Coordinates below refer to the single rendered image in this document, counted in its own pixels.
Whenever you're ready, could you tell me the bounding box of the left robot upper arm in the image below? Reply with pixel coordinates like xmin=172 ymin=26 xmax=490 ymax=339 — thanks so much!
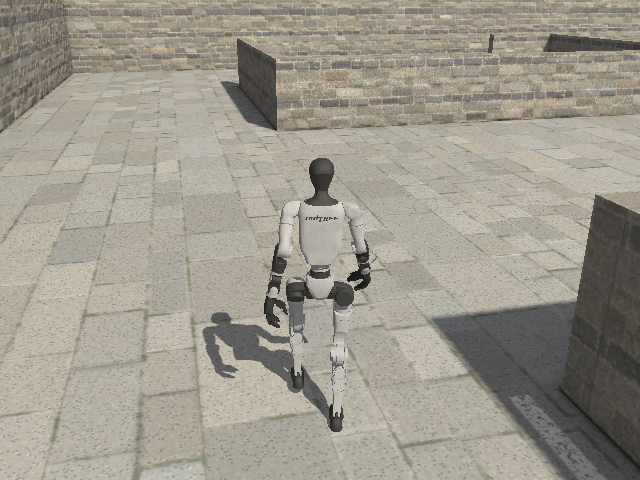
xmin=277 ymin=201 xmax=301 ymax=258

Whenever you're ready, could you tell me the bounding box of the robot right shin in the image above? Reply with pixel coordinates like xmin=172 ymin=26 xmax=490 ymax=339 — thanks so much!
xmin=331 ymin=347 xmax=348 ymax=418

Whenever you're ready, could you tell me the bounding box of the robot left forearm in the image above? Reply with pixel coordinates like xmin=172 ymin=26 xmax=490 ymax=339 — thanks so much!
xmin=266 ymin=243 xmax=287 ymax=298

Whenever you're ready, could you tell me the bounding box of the right robot hand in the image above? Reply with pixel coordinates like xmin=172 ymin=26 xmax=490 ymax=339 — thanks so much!
xmin=347 ymin=269 xmax=371 ymax=291

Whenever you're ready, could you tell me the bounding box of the right robot upper arm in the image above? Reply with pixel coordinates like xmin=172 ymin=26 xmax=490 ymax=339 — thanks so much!
xmin=342 ymin=201 xmax=367 ymax=254

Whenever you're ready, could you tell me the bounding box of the left robot hand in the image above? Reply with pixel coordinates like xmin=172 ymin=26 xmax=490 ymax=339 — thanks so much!
xmin=264 ymin=296 xmax=288 ymax=328

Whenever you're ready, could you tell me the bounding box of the robot right forearm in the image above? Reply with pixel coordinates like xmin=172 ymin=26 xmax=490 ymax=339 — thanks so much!
xmin=355 ymin=239 xmax=371 ymax=275

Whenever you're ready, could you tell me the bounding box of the humanoid robot head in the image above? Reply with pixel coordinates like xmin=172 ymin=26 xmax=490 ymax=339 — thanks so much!
xmin=304 ymin=158 xmax=339 ymax=206

